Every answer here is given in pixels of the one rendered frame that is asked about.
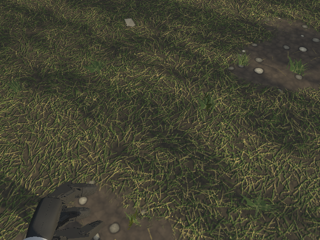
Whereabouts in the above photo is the robot left hand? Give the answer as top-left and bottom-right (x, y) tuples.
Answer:
(26, 181), (104, 240)

